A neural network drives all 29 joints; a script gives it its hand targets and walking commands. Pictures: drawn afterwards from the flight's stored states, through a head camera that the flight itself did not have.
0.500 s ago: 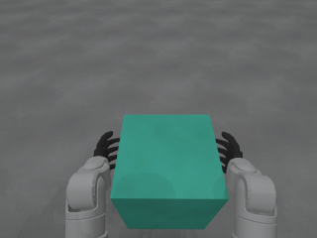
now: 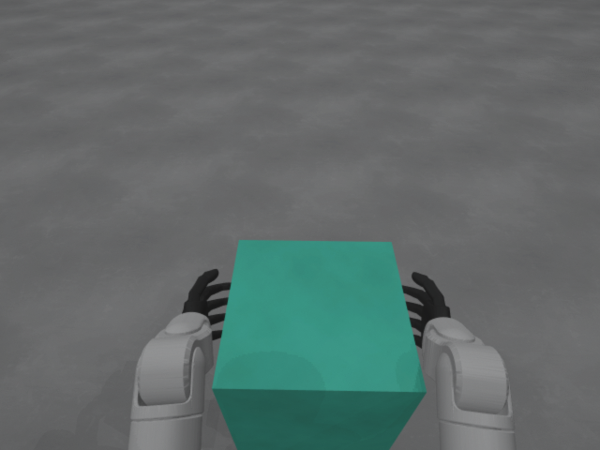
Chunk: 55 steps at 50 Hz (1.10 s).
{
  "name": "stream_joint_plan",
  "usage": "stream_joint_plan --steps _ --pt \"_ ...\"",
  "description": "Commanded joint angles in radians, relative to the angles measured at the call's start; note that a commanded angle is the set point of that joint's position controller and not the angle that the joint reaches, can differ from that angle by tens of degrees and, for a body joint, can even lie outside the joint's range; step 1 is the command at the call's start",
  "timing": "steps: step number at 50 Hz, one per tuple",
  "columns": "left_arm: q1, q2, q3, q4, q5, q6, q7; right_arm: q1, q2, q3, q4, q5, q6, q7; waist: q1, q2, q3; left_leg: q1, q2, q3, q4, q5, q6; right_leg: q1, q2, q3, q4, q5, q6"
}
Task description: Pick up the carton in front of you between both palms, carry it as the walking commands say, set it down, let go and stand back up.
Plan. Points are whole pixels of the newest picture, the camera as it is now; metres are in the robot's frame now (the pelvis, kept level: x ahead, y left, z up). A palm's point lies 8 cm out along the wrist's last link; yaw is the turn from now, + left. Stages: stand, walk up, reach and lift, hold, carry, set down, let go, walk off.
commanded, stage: carry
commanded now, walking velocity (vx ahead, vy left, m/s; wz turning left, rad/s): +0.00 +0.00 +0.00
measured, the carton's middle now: (313, 352) +0.26 +0.00 -0.01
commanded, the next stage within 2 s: none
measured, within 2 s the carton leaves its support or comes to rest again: neither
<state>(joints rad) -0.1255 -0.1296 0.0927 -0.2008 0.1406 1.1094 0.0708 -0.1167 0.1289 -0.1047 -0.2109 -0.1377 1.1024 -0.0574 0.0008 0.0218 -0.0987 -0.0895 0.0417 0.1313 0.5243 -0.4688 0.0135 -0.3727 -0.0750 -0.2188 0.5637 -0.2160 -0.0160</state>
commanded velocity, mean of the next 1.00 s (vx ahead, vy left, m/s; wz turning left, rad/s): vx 0.13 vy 0.00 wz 0.00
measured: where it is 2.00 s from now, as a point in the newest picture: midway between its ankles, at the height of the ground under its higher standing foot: (296, 446)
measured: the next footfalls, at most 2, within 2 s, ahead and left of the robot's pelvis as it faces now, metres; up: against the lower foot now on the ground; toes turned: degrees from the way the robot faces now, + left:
left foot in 1.42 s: +0.32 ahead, +0.13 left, +0.00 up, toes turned +7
right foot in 1.74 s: +0.42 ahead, -0.10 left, +0.00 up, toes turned +11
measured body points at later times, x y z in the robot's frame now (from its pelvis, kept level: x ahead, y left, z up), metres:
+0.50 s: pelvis -0.04 +0.01 +0.00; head -0.05 +0.00 +0.45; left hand +0.26 +0.16 +0.03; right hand +0.26 -0.15 +0.03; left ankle -0.12 +0.09 -0.73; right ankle +0.05 -0.12 -0.73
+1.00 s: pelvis +0.00 -0.01 +0.01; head -0.01 -0.02 +0.46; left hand +0.30 +0.14 +0.04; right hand +0.30 -0.16 +0.03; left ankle -0.12 +0.09 -0.73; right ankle +0.04 -0.11 -0.72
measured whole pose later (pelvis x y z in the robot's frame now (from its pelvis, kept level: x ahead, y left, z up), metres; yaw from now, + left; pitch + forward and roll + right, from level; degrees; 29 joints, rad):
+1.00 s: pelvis +0.00 -0.01 +0.01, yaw +0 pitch +2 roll -1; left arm -0.19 -0.14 0.17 0.15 0.22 0.73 0.02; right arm -0.19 0.14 -0.15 0.13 -0.23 0.74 -0.02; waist 0.00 0.05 -0.09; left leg -0.03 0.04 0.14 0.40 -0.41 0.01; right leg -0.35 -0.06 -0.21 0.53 -0.30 -0.01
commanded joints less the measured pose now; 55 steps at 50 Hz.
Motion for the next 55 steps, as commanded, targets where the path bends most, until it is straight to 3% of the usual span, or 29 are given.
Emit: stream_joint_plan --steps 1,12,18,23,30,38,39,41,42,43,45,47,49,50,51,52,53,54,55 --pt "-0.467 -0.889 -0.698 -0.052 -0.347 -0.065 -0.251 -0.461 0.874 0.697 -0.044 0.339 -0.058 0.245 -0.002 0.002 -0.199 -0.081 0.119 -0.065 -0.072 0.528 0.003 0.218 -0.095 0.103 -0.025 0.354 -0.016" --pt "-0.459 -0.812 -0.55 0.135 -0.212 -0.249 -0.249 -0.45 0.803 0.551 0.14 0.197 -0.243 0.234 0.001 -0.007 -0.167 -0.126 0.111 -0.083 -0.103 0.388 0.016 0.194 -0.101 0.113 -0.065 0.265 -0.011" --pt "-0.532 -0.828 -0.45 0.286 -0.142 -0.385 -0.26 -0.52 0.824 0.45 0.292 0.123 -0.375 0.243 0.003 -0.011 -0.172 -0.142 0.107 -0.091 -0.111 0.338 0.024 0.196 -0.101 0.115 -0.08 0.23 -0.009" --pt "-0.58 -0.882 -0.432 0.358 -0.124 -0.468 -0.272 -0.573 0.882 0.437 0.364 0.107 -0.457 0.255 0.002 -0.015 -0.2 -0.137 0.102 -0.093 -0.099 0.339 0.027 0.211 -0.1 0.114 -0.081 0.239 -0.009" --pt "-0.539 -0.909 -0.497 0.291 -0.16 -0.436 -0.27 -0.53 0.91 0.504 0.302 0.144 -0.426 0.254 -0.001 -0.013 -0.237 -0.118 0.103 -0.088 -0.072 0.414 0.023 0.22 -0.102 0.109 -0.065 0.301 -0.014" --pt "-0.522 -0.88 -0.491 0.269 -0.158 -0.406 -0.267 -0.512 0.88 0.499 0.278 0.147 -0.396 0.25 0.0 -0.006 -0.216 -0.127 0.107 -0.089 -0.072 0.429 0.019 0.198 -0.101 0.108 -0.062 0.296 -0.011" --pt "-0.524 -0.882 -0.492 0.268 -0.163 -0.406 -0.267 -0.515 0.879 0.498 0.275 0.148 -0.397 0.25 0.001 0.0 -0.215 -0.126 0.111 -0.09 -0.107 0.334 0.02 0.196 -0.097 0.098 -0.075 0.21 -0.006" --pt "-0.56 -0.89 -0.499 0.256 -0.171 -0.409 -0.267 -0.539 0.883 0.5 0.263 0.152 -0.397 0.248 -0.003 0.051 -0.15 -0.132 0.153 -0.155 -0.255 -0.029 0.058 0.137 -0.055 0.036 -0.062 -0.103 0.014" --pt "-0.586 -0.887 -0.499 0.25 -0.171 -0.411 -0.267 -0.555 0.884 0.498 0.261 0.153 -0.398 0.246 -0.01 0.075 -0.081 -0.132 0.195 -0.227 -0.341 -0.17 0.088 0.06 -0.026 0.008 -0.023 -0.168 0.027" --pt "-0.61 -0.885 -0.496 0.246 -0.17 -0.414 -0.266 -0.577 0.889 0.5 0.255 0.156 -0.4 0.246 -0.015 0.094 -0.013 -0.117 0.234 -0.289 -0.401 -0.227 0.113 -0.018 -0.004 -0.002 0.024 -0.163 0.034" --pt "-0.618 -0.884 -0.499 0.255 -0.168 -0.418 -0.268 -0.578 0.886 0.496 0.262 0.15 -0.405 0.244 -0.022 0.111 0.024 -0.015 0.275 -0.325 -0.415 -0.073 0.151 -0.137 -0.023 0.036 0.081 -0.147 0.025" --pt "-0.577 -0.877 -0.495 0.276 -0.166 -0.42 -0.271 -0.548 0.881 0.504 0.271 0.143 -0.407 0.241 -0.019 0.103 -0.041 0.17 0.267 -0.267 -0.322 0.306 0.158 -0.2 -0.009 0.033 0.048 -0.162 0.009" --pt "-0.543 -0.874 -0.489 0.288 -0.166 -0.423 -0.272 -0.533 0.881 0.503 0.278 0.138 -0.406 0.239 -0.005 0.076 -0.117 0.194 0.219 -0.155 -0.198 0.514 0.12 -0.062 0.044 -0.019 -0.084 -0.111 -0.004" --pt "-0.531 -0.879 -0.484 0.294 -0.165 -0.425 -0.272 -0.54 0.885 0.505 0.275 0.141 -0.405 0.24 0.011 0.054 -0.164 0.096 0.18 -0.067 -0.104 0.583 0.08 0.146 0.06 -0.038 -0.167 -0.03 -0.011" --pt "-0.512 -0.883 -0.478 0.306 -0.158 -0.422 -0.271 -0.524 0.881 0.507 0.287 0.142 -0.402 0.24 0.021 0.016 -0.226 -0.065 0.139 0.003 0.031 0.626 0.029 0.393 0.003 0.045 -0.183 -0.008 -0.039" --pt "-0.472 -0.872 -0.459 0.327 -0.144 -0.418 -0.269 -0.528 0.875 0.517 0.271 0.147 -0.395 0.243 0.031 -0.168 -0.279 -0.281 0.057 0.056 0.275 0.466 -0.028 0.57 -0.196 0.378 -0.252 0.03 -0.127" --pt "-0.457 -0.872 -0.45 0.326 -0.138 -0.416 -0.269 -0.528 0.873 0.516 0.263 0.144 -0.393 0.244 0.036 -0.297 -0.266 -0.528 -0.029 0.011 0.422 -0.007 -0.034 0.702 -0.338 0.614 -0.33 0.161 -0.224" --pt "-0.448 -0.875 -0.463 0.308 -0.145 -0.415 -0.268 -0.515 0.869 0.53 0.254 0.145 -0.395 0.245 0.032 -0.214 -0.25 -0.575 0.007 -0.089 0.534 -0.103 -0.012 0.665 -0.385 0.629 -0.334 0.232 -0.261" --pt "-0.462 -0.885 -0.477 0.282 -0.151 -0.419 -0.267 -0.511 0.873 0.53 0.25 0.149 -0.399 0.247 0.027 -0.123 -0.246 -0.599 0.042 -0.123 0.558 -0.099 0.002 0.63 -0.372 0.561 -0.321 0.223 -0.247"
